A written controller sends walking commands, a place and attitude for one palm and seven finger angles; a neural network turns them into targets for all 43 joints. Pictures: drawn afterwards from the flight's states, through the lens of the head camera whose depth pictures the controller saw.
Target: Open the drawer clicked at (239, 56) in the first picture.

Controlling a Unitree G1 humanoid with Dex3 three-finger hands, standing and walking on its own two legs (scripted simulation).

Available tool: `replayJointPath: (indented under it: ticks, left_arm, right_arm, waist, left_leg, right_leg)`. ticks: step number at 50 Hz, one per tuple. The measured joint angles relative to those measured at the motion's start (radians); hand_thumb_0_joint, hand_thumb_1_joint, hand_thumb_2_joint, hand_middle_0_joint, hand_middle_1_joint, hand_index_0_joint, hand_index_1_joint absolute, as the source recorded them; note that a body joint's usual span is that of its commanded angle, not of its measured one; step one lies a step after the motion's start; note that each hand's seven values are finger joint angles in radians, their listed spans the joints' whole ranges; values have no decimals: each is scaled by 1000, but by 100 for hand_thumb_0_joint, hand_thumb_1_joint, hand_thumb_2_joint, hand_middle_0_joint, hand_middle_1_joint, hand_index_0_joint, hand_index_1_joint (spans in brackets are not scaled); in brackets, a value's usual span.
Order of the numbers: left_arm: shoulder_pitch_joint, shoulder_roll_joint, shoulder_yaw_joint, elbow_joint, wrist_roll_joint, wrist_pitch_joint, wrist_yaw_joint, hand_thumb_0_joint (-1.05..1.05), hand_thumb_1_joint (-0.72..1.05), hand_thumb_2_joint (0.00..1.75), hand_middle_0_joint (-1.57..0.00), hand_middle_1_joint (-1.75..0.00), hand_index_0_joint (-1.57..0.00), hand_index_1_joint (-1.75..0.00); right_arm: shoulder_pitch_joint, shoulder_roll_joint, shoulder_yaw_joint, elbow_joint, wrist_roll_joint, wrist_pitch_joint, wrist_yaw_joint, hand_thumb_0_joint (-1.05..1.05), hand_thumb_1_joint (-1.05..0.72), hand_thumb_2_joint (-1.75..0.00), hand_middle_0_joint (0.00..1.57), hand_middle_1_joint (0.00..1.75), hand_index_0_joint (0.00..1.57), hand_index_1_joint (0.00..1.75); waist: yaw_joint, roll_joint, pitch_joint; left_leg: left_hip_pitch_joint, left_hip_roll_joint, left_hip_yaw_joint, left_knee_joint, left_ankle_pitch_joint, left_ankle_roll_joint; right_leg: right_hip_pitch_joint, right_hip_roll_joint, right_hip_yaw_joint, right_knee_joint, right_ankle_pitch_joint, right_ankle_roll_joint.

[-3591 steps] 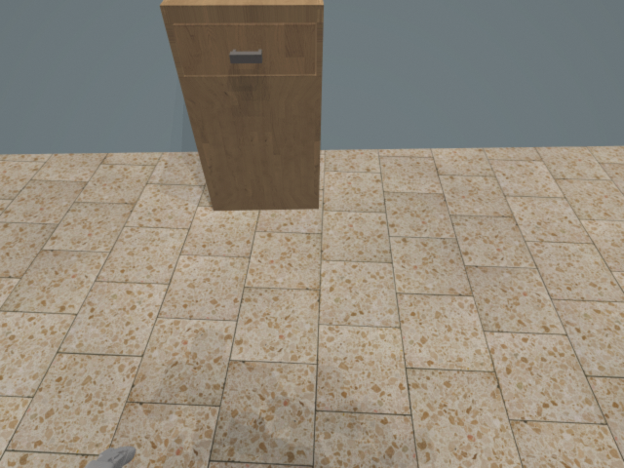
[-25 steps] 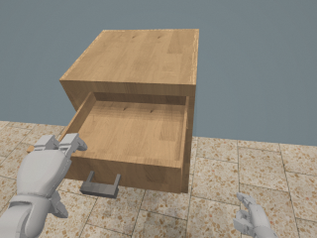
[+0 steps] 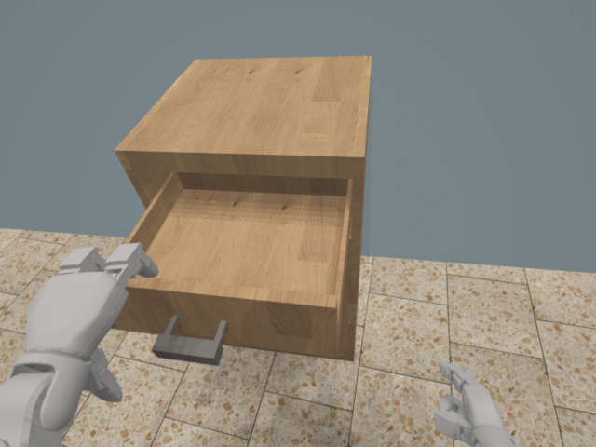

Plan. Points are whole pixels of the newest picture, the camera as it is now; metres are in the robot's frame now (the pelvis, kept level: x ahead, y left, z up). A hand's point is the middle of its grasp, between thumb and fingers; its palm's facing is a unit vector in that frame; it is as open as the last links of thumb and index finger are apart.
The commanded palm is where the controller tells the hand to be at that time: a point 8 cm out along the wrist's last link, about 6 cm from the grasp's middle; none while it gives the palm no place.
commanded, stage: draw the hand back to the body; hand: left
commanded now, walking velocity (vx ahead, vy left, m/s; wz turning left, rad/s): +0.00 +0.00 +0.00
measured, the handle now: (193, 336) +0.27 +0.23 -0.04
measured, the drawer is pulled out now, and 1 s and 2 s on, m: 0.27 0.27 0.27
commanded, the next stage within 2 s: step back with the hand held close in 1.32 s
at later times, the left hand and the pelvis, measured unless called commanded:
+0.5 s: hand (124, 315) +0.21 +0.23 +0.13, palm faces +0.36 -0.81 -0.47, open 13.5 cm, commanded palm +0.16 +0.27 +0.17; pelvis +0.01 +0.00 +0.00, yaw +0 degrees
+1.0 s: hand (122, 295) +0.22 +0.24 +0.15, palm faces +0.38 -0.81 -0.44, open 9.7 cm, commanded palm +0.17 +0.28 +0.18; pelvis +0.04 +0.00 +0.00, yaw +1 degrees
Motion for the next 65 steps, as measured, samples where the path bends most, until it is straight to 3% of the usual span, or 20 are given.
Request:
replayJointPath:
  ticks: [7,13,17,19,21,22,24,27,31,38,48,65]
  left_arm:
    - [48,13,7,-11,-16,-21,-28,0,-49,30,-32,-120,-32,-120]
    - [78,32,39,-39,-21,-79,2,0,-49,30,-32,-120,-32,-120]
    - [101,41,72,-60,-32,-83,20,0,-49,30,-32,-120,-32,-120]
    - [98,-21,105,-49,-356,-99,24,0,-49,31,-32,-119,-32,-120]
    - [92,-106,132,-30,-578,-115,38,0,-48,31,-31,-118,-32,-119]
    - [91,-143,140,-29,-655,-117,44,0,-46,32,-31,-118,-32,-118]
    - [92,-197,143,-43,-752,-120,56,0,-43,33,-31,-115,-31,-116]
    - [106,-231,135,-87,-819,-129,72,-1,-37,36,-30,-111,-31,-112]
    - [124,-225,139,-137,-852,-144,75,-1,-25,41,-29,-104,-30,-104]
    - [144,-203,191,-137,-875,-152,64,0,-3,51,-27,-89,-28,-90]
    - [213,-206,190,-159,-879,-141,54,0,31,65,-25,-67,-25,-68]
    - [200,-217,192,-141,-886,-122,57,1,82,87,-21,-34,-22,-35]
  right_arm:
    - [8,-23,-6,-14,-3,-10,-11,1,-90,-90,20,30,20,30]
    - [17,-24,-17,-18,-7,-25,-22,1,-90,-90,20,30,20,30]
    - [18,-20,-20,-23,-4,-25,-18,1,-90,-90,20,30,20,30]
    - [17,-9,-23,-30,0,-56,-29,1,-90,-90,20,30,20,30]
    - [26,9,-16,-35,2,-106,-46,1,-90,-90,20,30,20,30]
    - [36,20,-10,-38,1,-127,-55,1,-90,-90,20,30,20,30]
    - [64,40,1,-39,-5,-167,-69,1,-90,-90,20,30,20,30]
    - [104,56,14,-26,-14,-217,-76,1,-90,-90,20,30,20,30]
    - [130,59,17,-5,-19,-252,-70,1,-90,-90,21,30,20,30]
    - [117,46,-5,6,-14,-251,-55,1,-90,-90,21,30,21,30]
    - [93,37,-30,0,-7,-238,-55,1,-90,-90,20,30,20,30]
    - [90,49,-18,-17,-2,-220,-54,1,-90,-90,20,30,20,30]
  waist:
    - [-1,-3,8]
    - [5,-12,8]
    - [4,-14,1]
    - [-14,-10,25]
    - [-30,-18,43]
    - [-36,-26,48]
    - [-41,-48,48]
    - [-44,-70,38]
    - [-50,-77,26]
    - [-56,-60,22]
    - [-48,-46,-3]
    - [-44,-45,-15]
  left_leg:
    - [-13,0,-4,12,-3,0]
    - [-28,3,-5,33,-15,0]
    - [-35,2,-3,42,-22,2]
    - [-17,-1,-7,41,-24,5]
    - [0,-2,-7,39,-27,6]
    - [9,-3,-7,34,-27,6]
    - [25,-2,-8,22,-27,4]
    - [46,1,-10,11,-33,1]
    - [62,3,-13,3,-42,-1]
    - [53,7,-8,-3,-50,-2]
    - [35,9,-10,-4,-58,-3]
    - [32,9,-19,4,-56,-7]
  right_leg:
    - [-11,-1,-3,10,-4,0]
    - [-20,2,-5,19,-9,0]
    - [-27,1,-2,25,-13,3]
    - [-5,-2,-6,22,-16,4]
    - [10,-3,-7,22,-20,5]
    - [18,-3,-7,20,-22,5]
    - [33,-3,-8,14,-26,4]
    - [54,0,-11,2,-32,2]
    - [72,2,-15,-9,-40,1]
    - [62,6,-10,-16,-45,2]
    - [45,7,-14,-17,-55,2]
    - [43,6,-23,-3,-59,-3]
